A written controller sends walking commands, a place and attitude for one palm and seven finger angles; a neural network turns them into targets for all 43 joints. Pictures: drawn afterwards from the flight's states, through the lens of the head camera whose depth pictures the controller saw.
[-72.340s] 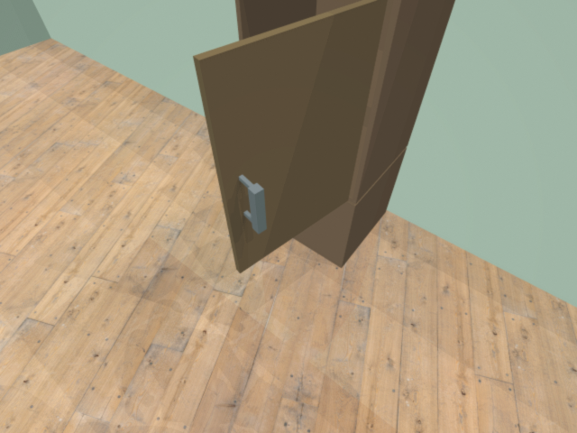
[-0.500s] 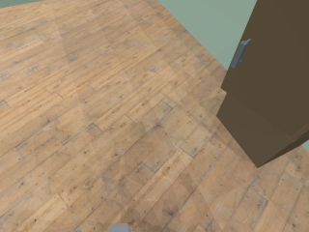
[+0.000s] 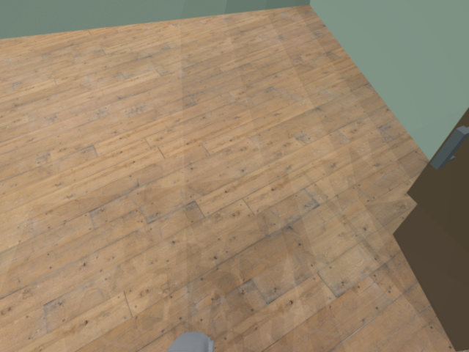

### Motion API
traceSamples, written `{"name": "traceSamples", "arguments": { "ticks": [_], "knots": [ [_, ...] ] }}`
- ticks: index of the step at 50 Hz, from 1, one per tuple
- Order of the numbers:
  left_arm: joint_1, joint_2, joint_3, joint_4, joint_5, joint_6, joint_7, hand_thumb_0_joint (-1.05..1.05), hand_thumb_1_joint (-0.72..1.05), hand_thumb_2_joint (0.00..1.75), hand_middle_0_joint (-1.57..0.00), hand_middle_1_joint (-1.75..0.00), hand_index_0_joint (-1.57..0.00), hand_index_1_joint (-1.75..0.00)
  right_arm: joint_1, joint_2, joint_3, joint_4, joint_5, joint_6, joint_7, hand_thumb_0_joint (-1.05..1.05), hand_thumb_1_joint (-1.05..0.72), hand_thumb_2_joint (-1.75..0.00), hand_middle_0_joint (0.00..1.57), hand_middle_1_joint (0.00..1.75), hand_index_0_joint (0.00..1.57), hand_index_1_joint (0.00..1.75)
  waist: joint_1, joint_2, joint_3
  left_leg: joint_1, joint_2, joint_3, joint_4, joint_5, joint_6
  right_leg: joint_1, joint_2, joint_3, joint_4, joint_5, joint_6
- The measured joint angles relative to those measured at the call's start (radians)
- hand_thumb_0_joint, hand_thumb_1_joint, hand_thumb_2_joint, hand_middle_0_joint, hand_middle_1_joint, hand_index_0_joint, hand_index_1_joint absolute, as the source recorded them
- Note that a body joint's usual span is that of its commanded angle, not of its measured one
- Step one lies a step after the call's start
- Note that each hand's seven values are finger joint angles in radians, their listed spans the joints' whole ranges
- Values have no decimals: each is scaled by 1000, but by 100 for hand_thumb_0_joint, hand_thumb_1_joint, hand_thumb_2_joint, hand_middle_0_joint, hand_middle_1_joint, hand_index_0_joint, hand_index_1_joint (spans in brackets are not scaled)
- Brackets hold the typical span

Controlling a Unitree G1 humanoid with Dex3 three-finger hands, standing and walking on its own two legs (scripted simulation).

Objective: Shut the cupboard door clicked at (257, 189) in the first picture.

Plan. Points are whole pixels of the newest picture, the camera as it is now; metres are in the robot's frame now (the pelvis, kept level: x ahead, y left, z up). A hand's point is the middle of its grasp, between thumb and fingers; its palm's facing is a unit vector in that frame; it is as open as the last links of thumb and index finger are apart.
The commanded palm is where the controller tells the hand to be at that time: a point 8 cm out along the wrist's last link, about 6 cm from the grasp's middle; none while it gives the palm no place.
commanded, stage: walk to a spot facing it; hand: left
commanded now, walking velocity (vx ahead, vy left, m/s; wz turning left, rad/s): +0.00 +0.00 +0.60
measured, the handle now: (455, 146) +0.60 -0.53 -0.07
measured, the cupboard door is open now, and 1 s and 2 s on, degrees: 16 16 16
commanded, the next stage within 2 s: turn to face it in 0.06 s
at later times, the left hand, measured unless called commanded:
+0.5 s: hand out of the picture +0.07 +0.21 -0.18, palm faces +0.13 -0.97 -0.22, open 7.3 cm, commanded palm none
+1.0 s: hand (146, 296) +0.25 +0.22 -0.17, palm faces -0.24 -0.94 -0.22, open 7.3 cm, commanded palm none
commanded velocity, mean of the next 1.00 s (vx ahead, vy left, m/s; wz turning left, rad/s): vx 0.00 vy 0.00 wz -0.44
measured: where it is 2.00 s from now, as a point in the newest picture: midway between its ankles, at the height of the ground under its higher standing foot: outside the picture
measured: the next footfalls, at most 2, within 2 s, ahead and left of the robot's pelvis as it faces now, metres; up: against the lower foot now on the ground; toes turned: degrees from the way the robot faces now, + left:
left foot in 0.26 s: +0.13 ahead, +0.14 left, +0.00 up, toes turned +14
right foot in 0.56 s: +0.14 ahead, -0.10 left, +0.00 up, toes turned -6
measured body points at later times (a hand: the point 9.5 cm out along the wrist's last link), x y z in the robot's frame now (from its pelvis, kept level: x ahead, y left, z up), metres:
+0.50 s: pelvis +0.08 +0.02 -0.01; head +0.12 +0.02 +0.44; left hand +0.06 +0.26 -0.16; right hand +0.23 -0.18 -0.15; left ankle +0.09 +0.13 -0.74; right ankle +0.08 -0.11 -0.71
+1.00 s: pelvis +0.11 +0.04 +0.00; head +0.16 +0.05 +0.44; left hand +0.27 +0.27 -0.16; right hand +0.11 -0.24 -0.12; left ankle +0.13 +0.14 -0.74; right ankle +0.06 -0.08 -0.68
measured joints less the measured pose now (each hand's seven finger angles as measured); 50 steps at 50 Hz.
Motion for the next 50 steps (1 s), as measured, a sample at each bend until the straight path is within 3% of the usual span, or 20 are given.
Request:
{"name": "traceSamples", "arguments": {
  "ticks": [5, 10, 12, 13, 16, 19, 22, 27, 28, 29, 32, 34, 36, 41, 44, 45, 47, 50],
  "knots": [
    [24, -33, -7, 37, 0, -2, 9, 1, 91, 90, -20, -30, -21, -30, -44, 16, 1, -28, 3, 3, 5, 1, -91, -89, 20, 30, 20, 30, 2, -33, 15, -28, 21, 47, -146, 27, -19, 83, -16, -75, -93, 6, 8],
    [44, -33, -4, 52, 3, 3, 9, 1, 92, 90, -21, -30, -21, -30, -102, 34, 18, -52, 4, -1, 6, 1, -91, -89, 19, 30, 20, 30, 37, -59, 53, 44, 17, 99, -416, 12, -4, 116, -38, -133, -48, -57, 29],
    [62, -26, -4, 60, 0, 4, 10, 1, 91, 90, -21, -30, -21, -30, -125, 40, 31, -61, 3, -17, 2, 1, -91, -89, 19, 30, 20, 30, 55, -70, 61, 116, 3, 116, -566, 87, 12, 112, -52, -135, 13, -102, 43],
    [80, -27, -6, 65, -4, 7, 11, 1, 91, 90, -21, -30, -21, -30, -129, 36, 38, -70, 0, -31, 0, 1, -91, -89, 19, 30, 20, 30, 63, -55, 52, 155, 14, 113, -632, 196, 32, 95, -46, -128, 67, -127, 51],
    [70, -3, -11, 99, -13, 37, 23, 1, 91, 90, -21, -30, -21, -30, -161, 65, 57, -63, 1, -60, -24, 0, -91, -89, 20, 30, 20, 30, 77, -88, 63, 172, 2, 135, -584, 86, 60, 6, -32, 37, 282, -279, 65],
    [45, -1, -10, 128, -15, 61, 22, 1, 91, 90, -20, -30, -20, -30, -176, 87, 74, -50, 2, -62, -46, 0, -90, -89, 20, 30, 20, 30, 84, -79, 57, 218, 10, 157, -615, 63, 52, -53, -1, 138, 363, -280, 69],
    [28, -8, -2, 124, -13, 73, 7, 1, 91, 90, -20, -30, -20, -30, -180, 100, 79, -36, 1, -49, -51, 0, -90, -89, 20, 30, 20, 30, 83, -48, 46, 250, 33, 180, -647, 70, 47, -86, 15, 160, 336, -237, 68],
    [20, -3, 18, 80, -2, 73, -15, 1, 91, 90, -20, -30, -20, -30, -160, 98, 62, -22, 4, -18, -44, 0, -90, -89, 20, 30, 21, 30, 80, -12, 28, 255, 85, 228, -602, 28, 20, -80, 41, 135, 194, -74, 65],
    [24, 4, 22, 67, 0, 69, -18, 1, 91, 90, -20, -30, -20, -30, -151, 96, 56, -23, 6, -13, -43, 0, -90, -89, 20, 30, 21, 30, 80, -19, 23, 245, 89, 242, -575, 10, 12, -70, 44, 145, 145, -18, 56],
    [22, 6, 26, 62, 3, 64, -17, 1, 91, 90, -20, -30, -20, -30, -144, 88, 48, -23, 9, -8, -41, 0, -90, -89, 20, 30, 21, 30, 80, -16, 19, 229, 96, 246, -540, -16, 5, -75, 52, 155, 142, -39, 40],
    [1, -4, 23, 51, 5, 55, -11, 1, 91, 90, -20, -30, -20, -30, -129, 45, 23, -21, 14, 13, -45, 0, -90, -89, 20, 30, 21, 30, 74, 11, 26, 134, 50, 124, -310, -163, -8, -90, 79, 166, 147, -63, 9],
    [-4, -6, 24, 41, 2, 52, -2, 1, 91, 90, -20, -30, -20, -30, -124, 24, 15, -19, 15, 16, -49, 1, -90, -89, 20, 30, 20, 30, 72, 7, 32, 85, 16, 68, -178, -147, -17, -80, 94, 187, 97, -29, 8],
    [-7, 0, 25, 36, 2, 55, 3, 1, 91, 90, -20, -30, -20, -30, -116, 12, 12, -23, 16, 10, -52, 1, -90, -89, 20, 30, 20, 30, 64, -8, 32, 70, 0, 47, -155, -124, -27, -66, 106, 212, 46, 2, 6],
    [-26, 31, 30, 28, 3, 65, -1, 1, 91, 90, -20, -30, -21, -30, -96, -1, 12, -47, 20, -4, -59, 1, -91, -89, 20, 30, 20, 30, 51, -51, 19, 123, -11, 23, -349, -103, -37, -51, 126, 278, -19, 41, 17],
    [-44, 54, 36, 21, -2, 77, -5, 1, 91, 90, -21, -30, -21, -30, -84, -2, 20, -65, 24, -22, -63, 1, -91, -89, 20, 30, 20, 30, 44, -70, 11, 203, -13, 12, -579, -6, -32, -70, 142, 320, 6, 34, 34],
    [-49, 60, 37, 18, -7, 83, -8, 1, 91, 90, -21, -30, -21, -30, -74, -5, 24, -73, 21, -33, -64, 1, -91, -89, 20, 30, 20, 30, 38, -68, 2, 228, -4, 9, -652, 34, -15, -86, 153, 328, 32, 22, 41],
    [-76, 80, 41, 17, -9, 98, -15, 1, 91, 90, -20, -30, -21, -30, -62, 6, 35, -78, 10, -44, -67, 1, -90, -89, 20, 30, 20, 30, 33, -85, 9, 234, -2, 36, -642, 34, 16, -138, 152, 320, 184, -128, 50],
    [-118, 103, 47, 3, -5, 107, -30, 1, 91, 90, -20, -30, -20, -30, -31, 21, 54, -82, -1, -48, -69, 0, -90, -89, 20, 30, 20, 30, 27, -84, 20, 268, 22, 64, -678, 38, 27, -218, 143, 263, 453, -194, 74]
  ]
}}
